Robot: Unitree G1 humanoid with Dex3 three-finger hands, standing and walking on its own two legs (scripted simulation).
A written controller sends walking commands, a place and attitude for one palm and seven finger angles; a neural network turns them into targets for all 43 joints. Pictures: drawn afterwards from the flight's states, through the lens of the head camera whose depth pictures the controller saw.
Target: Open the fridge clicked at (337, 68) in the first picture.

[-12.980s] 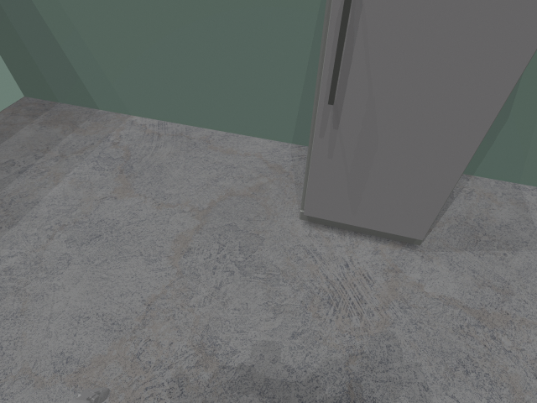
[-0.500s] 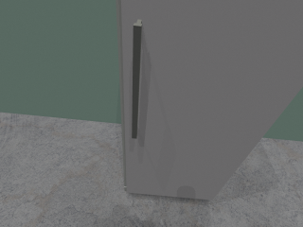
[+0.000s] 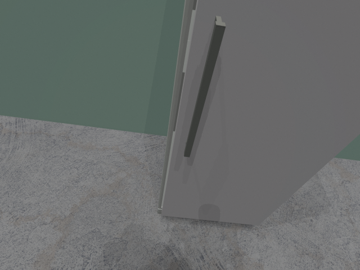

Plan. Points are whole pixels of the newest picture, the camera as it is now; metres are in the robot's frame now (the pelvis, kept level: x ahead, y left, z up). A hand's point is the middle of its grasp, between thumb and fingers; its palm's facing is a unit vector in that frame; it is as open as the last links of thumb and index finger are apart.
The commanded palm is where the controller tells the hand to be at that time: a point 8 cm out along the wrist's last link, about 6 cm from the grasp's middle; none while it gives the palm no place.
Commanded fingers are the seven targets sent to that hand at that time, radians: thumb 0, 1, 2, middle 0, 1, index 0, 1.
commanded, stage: look again from close up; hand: left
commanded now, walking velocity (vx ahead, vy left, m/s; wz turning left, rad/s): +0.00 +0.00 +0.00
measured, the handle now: (199, 102) +0.48 +0.01 +0.13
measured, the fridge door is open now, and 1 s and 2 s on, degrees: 0 0 0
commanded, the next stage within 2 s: none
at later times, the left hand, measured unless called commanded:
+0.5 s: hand out of the picture -0.01 +0.31 -0.19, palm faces +0.08 -0.98 -0.18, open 7.4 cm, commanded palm none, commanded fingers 0.00 0.90 0.90 -0.20 -0.30 -0.20 -0.30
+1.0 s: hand out of the picture -0.05 +0.40 -0.18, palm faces +0.08 -0.98 -0.18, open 7.4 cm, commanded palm none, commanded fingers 0.00 0.90 0.90 -0.20 -0.30 -0.20 -0.30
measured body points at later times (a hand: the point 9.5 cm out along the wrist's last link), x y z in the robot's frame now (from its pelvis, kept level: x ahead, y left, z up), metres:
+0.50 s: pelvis -0.04 +0.12 +0.00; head -0.03 +0.17 +0.45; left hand -0.01 +0.36 -0.17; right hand -0.04 -0.11 -0.14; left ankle +0.02 +0.14 -0.74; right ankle -0.07 -0.04 -0.67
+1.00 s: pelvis -0.06 +0.22 +0.00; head -0.05 +0.24 +0.45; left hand -0.05 +0.45 -0.17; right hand -0.06 +0.00 -0.15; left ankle +0.00 +0.29 -0.74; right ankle -0.10 +0.08 -0.71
